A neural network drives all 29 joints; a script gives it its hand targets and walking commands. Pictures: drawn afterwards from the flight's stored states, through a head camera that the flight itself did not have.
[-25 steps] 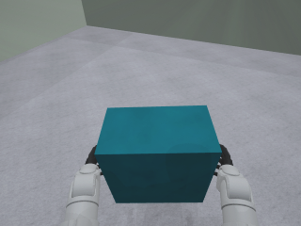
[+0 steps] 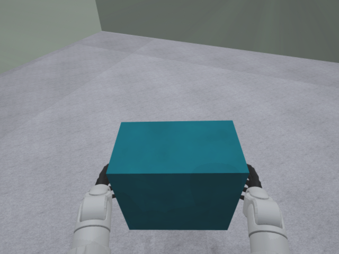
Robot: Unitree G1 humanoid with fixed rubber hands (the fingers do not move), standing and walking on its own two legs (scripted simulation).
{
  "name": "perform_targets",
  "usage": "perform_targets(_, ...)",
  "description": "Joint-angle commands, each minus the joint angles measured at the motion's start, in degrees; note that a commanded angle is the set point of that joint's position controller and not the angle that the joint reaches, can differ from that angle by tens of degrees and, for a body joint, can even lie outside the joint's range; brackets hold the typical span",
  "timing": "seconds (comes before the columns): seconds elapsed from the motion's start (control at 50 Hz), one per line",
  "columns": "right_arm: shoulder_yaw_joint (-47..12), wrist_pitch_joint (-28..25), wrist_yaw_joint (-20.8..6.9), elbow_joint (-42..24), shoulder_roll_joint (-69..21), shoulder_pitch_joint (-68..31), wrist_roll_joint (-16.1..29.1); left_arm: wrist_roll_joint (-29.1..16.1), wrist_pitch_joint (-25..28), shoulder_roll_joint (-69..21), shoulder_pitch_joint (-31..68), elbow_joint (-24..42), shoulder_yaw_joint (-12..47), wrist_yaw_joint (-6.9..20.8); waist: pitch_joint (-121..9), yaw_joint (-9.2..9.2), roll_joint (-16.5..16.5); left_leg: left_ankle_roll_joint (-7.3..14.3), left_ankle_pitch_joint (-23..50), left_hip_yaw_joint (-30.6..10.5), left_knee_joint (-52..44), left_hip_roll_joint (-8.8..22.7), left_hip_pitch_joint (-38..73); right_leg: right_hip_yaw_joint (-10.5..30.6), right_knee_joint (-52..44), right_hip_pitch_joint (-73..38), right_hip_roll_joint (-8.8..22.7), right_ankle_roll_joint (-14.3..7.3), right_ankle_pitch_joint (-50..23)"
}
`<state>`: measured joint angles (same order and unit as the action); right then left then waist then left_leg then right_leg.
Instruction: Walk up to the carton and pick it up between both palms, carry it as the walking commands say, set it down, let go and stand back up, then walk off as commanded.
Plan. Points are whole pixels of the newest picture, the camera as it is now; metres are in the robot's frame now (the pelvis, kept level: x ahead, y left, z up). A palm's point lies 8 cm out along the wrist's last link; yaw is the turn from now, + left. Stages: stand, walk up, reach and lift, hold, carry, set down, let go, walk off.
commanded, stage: hold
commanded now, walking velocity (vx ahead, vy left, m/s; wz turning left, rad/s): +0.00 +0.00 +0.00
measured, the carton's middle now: (177, 179) +0.33 +0.01 -0.01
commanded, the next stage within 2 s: carry in 0.28 s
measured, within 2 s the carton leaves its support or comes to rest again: neither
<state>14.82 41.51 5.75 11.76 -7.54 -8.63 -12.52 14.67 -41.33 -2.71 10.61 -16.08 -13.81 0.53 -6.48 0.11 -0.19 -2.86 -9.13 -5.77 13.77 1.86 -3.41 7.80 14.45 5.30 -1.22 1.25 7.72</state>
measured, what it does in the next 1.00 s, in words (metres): shifts its weight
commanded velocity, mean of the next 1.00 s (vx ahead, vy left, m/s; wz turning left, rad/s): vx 0.00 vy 0.00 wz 0.22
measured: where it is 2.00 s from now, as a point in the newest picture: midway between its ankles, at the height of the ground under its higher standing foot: outside the picture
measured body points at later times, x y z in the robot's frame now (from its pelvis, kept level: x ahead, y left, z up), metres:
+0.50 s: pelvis -0.02 +0.01 -0.02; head -0.04 +0.00 +0.43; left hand +0.27 +0.19 +0.05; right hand +0.26 -0.18 +0.04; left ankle -0.01 +0.15 -0.75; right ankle +0.00 -0.13 -0.75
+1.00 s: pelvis -0.10 +0.02 -0.04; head -0.09 +0.04 +0.41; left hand +0.22 +0.23 +0.01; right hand +0.24 -0.14 +0.03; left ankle -0.04 +0.14 -0.75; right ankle -0.03 -0.11 -0.74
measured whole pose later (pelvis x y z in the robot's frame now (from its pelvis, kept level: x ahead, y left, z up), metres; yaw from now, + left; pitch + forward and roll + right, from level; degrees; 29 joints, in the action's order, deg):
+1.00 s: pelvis -0.10 +0.02 -0.04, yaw +1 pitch +1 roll +1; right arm 11.9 71.5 15.3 11.7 1.2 -33.2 0.0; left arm 1.9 -72.0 7.3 29.7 -10.9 -10.8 -6.1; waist 0.1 0.1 2.9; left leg 0.6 -14.3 2.5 40.2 0.4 -27.3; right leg 1.7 48.4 30.9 2.3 1.4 21.5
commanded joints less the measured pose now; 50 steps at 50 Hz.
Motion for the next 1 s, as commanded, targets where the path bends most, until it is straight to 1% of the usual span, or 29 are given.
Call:
perform_targets(0.0, -36.49, -1.6, -26.14, -3.86, -50.12, -30.84, 14.92, -19.14, 3.49, -50.31, 36.61, 11.85, 35.01, 22.57, -14.41, -1.89, -1.92, 1.9, 13.89, 4.72, -0.93, -8.99, 4.83, -5.02, -1.89, -6.52, -6.64, 0.0, -14.95)
perform_targets(0.04, -38.21, -2.1, -25.83, -5.89, -50.24, -32.78, 15.75, -19.2, 3.74, -49.8, 36.02, 12.28, 34.64, 22.27, -13.18, -0.32, 1.9, 2.27, 17.58, 4.56, -0.8, -8.8, 3.41, -4.47, -1.15, -7.03, -6.52, 0.63, -18.82)
perform_targets(0.06, -36.25, -2.21, -25.83, -5.15, -49.72, -32.44, 16.22, -18.94, 3.2, -49.91, 36.57, 13.46, 34.82, 22.13, -12.84, -0.88, -3.77, 1.76, 17.11, 4.8, -0.44, -8.95, 3.06, -4.27, -1.18, -7.69, -6.47, -0.51, -17.18)
perform_targets(0.08, -36.58, -1.93, -26.33, -5.01, -50.54, -35.06, 16.27, -18.42, 3.66, -48.81, 36.2, 12.97, 34.44, 22.03, -13.04, 0.76, 0.24, 2.14, 16.82, 5.07, -0.57, -8.87, 2.9, -4.73, -1.08, -6.25, -6.74, 0.38, -16.84)
perform_targets(0.1, -35.38, -1.96, -26.14, -5.6, -48.4, -34.82, 15.4, -18.2, 3.03, -50.01, 34.43, 10.94, 33.19, 22.18, -12.02, -0.62, 0.7, 1.81, 17.34, 4.2, -0.72, -8.96, 2.34, -4.6, -1.31, -6.44, -6.9, 0.13, -17.0)
perform_targets(0.18, -36.84, -3.43, -25.94, -8.51, -48.57, -31.87, 16.47, -20.14, 4.25, -49.85, 36.28, 18.2, 38.01, 21.57, -18.18, -1.58, -4.34, 1.21, 21.19, 4.45, -0.04, -9.32, 5.05, -4.87, -0.72, -8.91, -7.0, -0.25, -20.85)
perform_targets(0.2, -37.98, -2.71, -25.91, -7.89, -49.27, -31.61, 16.58, -19.43, 3.94, -49.96, 34.85, 15.84, 36.96, 21.19, -16.54, -0.25, -1.67, 1.08, 20.92, 4.12, -0.69, -8.55, 5.17, -5.6, -0.49, -7.34, -7.43, 0.2, -19.38)
perform_targets(0.22, -37.04, -3.21, -25.61, -8.82, -49.08, -31.6, 16.83, -19.44, 3.87, -50.63, 36.61, 18.88, 38.3, 21.05, -19.96, -1.45, -7.72, 0.58, 22.2, 4.86, -0.37, -8.52, 3.99, -5.2, -0.12, -10.29, -7.15, -0.32, -19.64)
perform_targets(0.24, -38.11, -2.68, -25.36, -10.28, -47.24, -30.56, 16.18, -18.88, 3.23, -50.16, 29.11, 15.32, 36.93, 21.0, -17.59, -0.74, -0.14, 1.07, 23.54, 3.36, -0.29, -8.4, 4.04, -5.36, -0.72, -9.43, -7.39, 0.24, -22.65)
perform_targets(0.26, -38.38, -2.53, -24.43, -9.81, -48.2, -36.59, 16.78, -22.94, 3.47, -52.19, 40.33, 20.37, 40.02, 19.65, -17.35, -0.68, -5.65, 1.77, 23.63, 4.51, 14.54, 5.12, 2.63, -2.35, 12.17, 2.84, 9.11, -1.97, -24.78)
perform_targets(0.34, -46.56, 1.52, -22.29, -26.29, -47.82, -39.61, 24.36, -27.86, -1.54, -53.31, 36.27, 31.34, 44.34, 16.98, -22.68, -0.37, -5.59, 4.7, 25.48, 2.87, 19.29, 7.28, 0.33, -3.21, 17.33, 6.15, 7.7, -2.03, -19.85)
perform_targets(0.38, -48.92, 6.71, -21.13, -29.62, -47.88, -34.82, 26.71, -30.25, -6.54, -51.49, 33.62, 37.69, 46.37, 15.27, -24.98, -0.53, -2.24, 6.63, 25.35, 0.87, 19.97, 8.3, 0.3, -3.62, 18.94, 8.38, 6.48, -1.05, -14.45)
perform_targets(0.42, -48.77, 12.34, -20.41, -25.8, -47.15, -31.67, 27.05, -30.32, -11.27, -47.8, 33.33, 37.47, 45.79, 14.29, -22.62, -0.31, 2.58, 4.77, 17.92, 2.46, 23.88, 5.08, -8.08, -1.95, 18.89, 6.16, 8.91, -1.78, -21.32)
perform_targets(0.5, -52.58, 18.06, -17.24, -30.1, -39.6, -56.7, 34.22, -34.17, -17.39, -42.18, 49.3, 31.93, 47.15, 11.53, -22.69, -0.05, 7.19, 5.1, 6.27, 3.28, 25.17, 1.74, -14.95, 0.81, 20.02, 4.76, 11.82, -3.91, -29.39)
perform_targets(0.54, -51.19, 20.74, -17.07, -29.96, -38.6, -58.07, 35.11, -33.52, -19.8, -42.22, 47.82, 29.91, 45.64, 10.74, -20.07, -0.43, 6.43, 4.96, 3.94, 1.52, 23.26, 2.62, -13.32, -0.41, 20.81, 10.49, 10.81, -2.64, -15.41)
perform_targets(0.58, -47.26, 24.17, -17.2, -19.91, -40.63, -49.55, 32.98, -33.07, -22.6, -44.46, 47.6, 26.95, 42.89, 10.38, -17.32, -0.74, -2.54, 6.89, 3.8, -5.52, 18.45, 6.55, -13.39, -2.71, 23.86, 16.58, 7.59, -0.48, 3.64)
perform_targets(0.62, -47.62, 24.9, -17.27, -18.55, -41.24, -62.85, 36.93, -36.29, -23.42, -44.52, 58.57, 25.8, 42.79, 10.24, -15.73, -0.47, -6.7, 8.87, 1.92, -11.6, 12.46, 10.58, -15.05, -8.39, 25.42, 16.8, 2.3, 0.9, 16.49)
perform_targets(0.66, -45.15, 26.42, -17.29, -15.18, -43.68, -65.68, 37.06, -37.02, -24.79, -46.26, 61.18, 22.97, 40.8, 10.56, -15.3, -0.07, -5.59, 7.2, -12.33, -7.46, 11.29, 7.54, -19.98, -6.76, 25.97, 13.89, 3.29, 0.0, 13.66)
perform_targets(0.7, -42.46, 26.84, -16.88, -13.07, -45.13, -70.98, 36.66, -37.93, -25.44, -47.63, 66.97, 19.39, 38.47, 10.86, -11.34, -0.36, 5.27, 4.28, -22.86, -0.54, 16.66, 1.71, -26.6, 1.36, 15.27, 12.42, 8.49, -2.47, 19.26)
perform_targets(0.72, -41.03, 27.08, -16.72, -10.21, -46.89, -66.38, 35.94, -38.78, -25.77, -48.1, 69.12, 20.31, 38.21, 11.4, -11.26, -0.2, 11.1, 2.7, -20.07, 6.2, 26.26, -3.82, -26.3, 8.88, 7.86, 13.38, 13.25, -4.47, 26.47)
perform_targets(0.74, -40.78, 26.77, -16.55, -12.38, -48.37, -74.21, 37.8, -40.18, -25.48, -50.14, 73.42, 20.38, 38.12, 11.19, -15.82, -0.21, 14.73, 2.61, -17.77, 8.49, 35.72, -4.81, -19.71, 13.16, 2.54, 15.0, 17.48, -6.2, 27.98)
perform_targets(0.76, -38.93, 27.0, -16.53, -10.79, -49.82, -71.94, 37.64, -40.81, -25.74, -51.06, 72.64, 20.83, 37.59, 11.03, -16.18, -0.95, 16.18, 3.07, -16.16, 9.48, 34.82, -3.8, -15.11, 8.51, 3.15, 18.4, 16.93, -6.12, 26.5)
perform_targets(0.82, -35.86, 27.69, -16.86, -9.89, -51.19, -75.61, 39.4, -41.15, -26.59, -51.9, 77.28, 21.49, 35.8, 10.34, -19.78, -1.96, 7.88, 5.4, -12.83, 6.69, 25.99, -1.82, -2.05, -0.35, 13.17, 26.58, 10.52, -4.42, 20.61)
perform_targets(0.84, -34.73, 27.45, -16.99, -12.9, -50.77, -78.58, 39.63, -40.91, -26.61, -53.69, 79.16, 23.16, 36.07, 9.82, -20.15, -2.28, -3.78, 6.72, -16.14, -2.41, 12.03, 4.93, 0.71, -5.38, 24.37, 27.53, 6.56, -2.69, 16.81)
perform_targets(0.86, -32.4, 28.55, -17.52, -10.26, -51.04, -68.99, 38.23, -39.08, -27.23, -53.92, 68.37, 22.62, 33.18, 9.94, -20.14, -1.95, -13.81, 8.75, -14.33, -18.07, 4.34, 15.92, 0.11, -8.94, 33.17, 31.77, 0.85, 0.12, 18.98)
perform_targets(0.88, -32.01, 28.69, -17.57, -8.58, -52.41, -65.53, 37.06, -38.77, -27.48, -53.9, 68.21, 22.01, 32.56, 9.91, -20.27, -0.74, -12.71, 9.11, -20.8, -20.37, 1.11, 18.0, -9.04, -8.49, 39.89, 26.04, 1.51, 0.02, 18.89)
perform_targets(0.92, -32.6, 27.91, -17.2, -15.49, -55.3, -67.77, 36.7, -41.02, -26.92, -57.6, 72.88, 28.3, 34.3, 10.26, -22.15, 0.32, -6.79, 7.8, -24.07, -11.31, 1.81, 14.1, -16.63, -7.78, 38.36, 14.03, 2.88, -0.59, 13.63)
perform_targets(0.94, -31.49, 28.09, -17.08, -12.63, -55.2, -68.49, 36.49, -42.46, -26.8, -57.62, 77.76, 29.73, 35.94, 10.15, -19.99, 0.14, -13.42, 7.36, -14.64, -6.75, 5.01, 12.01, -14.73, -7.94, 33.14, 15.41, 2.93, -0.96, 14.17)
perform_targets(0.98, -34.58, 27.25, -16.46, -19.9, -54.39, -75.81, 37.47, -44.84, -25.97, -57.62, 86.1, 36.17, 38.32, 10.45, -22.71, 0.02, -11.55, 7.69, -0.24, -2.07, 11.77, 9.21, -11.06, -8.67, 22.47, 12.31, 1.2, -2.23, 11.08)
